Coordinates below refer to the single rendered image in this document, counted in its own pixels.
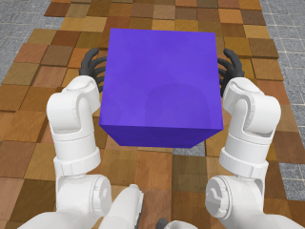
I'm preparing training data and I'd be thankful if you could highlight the right robot hand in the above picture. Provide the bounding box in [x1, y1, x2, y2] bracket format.
[217, 48, 245, 98]

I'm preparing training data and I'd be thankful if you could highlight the robot left upper arm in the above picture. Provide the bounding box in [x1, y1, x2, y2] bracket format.
[17, 174, 112, 229]

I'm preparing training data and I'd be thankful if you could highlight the robot left thigh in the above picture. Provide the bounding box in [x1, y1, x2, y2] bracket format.
[98, 187, 144, 229]

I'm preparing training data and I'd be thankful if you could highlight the left robot hand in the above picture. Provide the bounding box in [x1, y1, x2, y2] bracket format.
[78, 47, 107, 93]

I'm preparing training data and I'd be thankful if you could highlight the left robot forearm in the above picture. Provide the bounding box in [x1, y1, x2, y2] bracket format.
[46, 75, 101, 208]

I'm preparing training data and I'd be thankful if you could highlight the right robot forearm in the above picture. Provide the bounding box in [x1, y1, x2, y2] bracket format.
[218, 77, 281, 206]

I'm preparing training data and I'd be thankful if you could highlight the robot left foot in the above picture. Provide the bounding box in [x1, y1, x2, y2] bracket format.
[134, 201, 144, 229]

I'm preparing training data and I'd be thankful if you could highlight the carton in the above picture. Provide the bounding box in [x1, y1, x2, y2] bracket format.
[98, 28, 224, 149]

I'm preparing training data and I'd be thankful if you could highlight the robot right upper arm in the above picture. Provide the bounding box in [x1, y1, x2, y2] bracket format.
[205, 175, 305, 229]

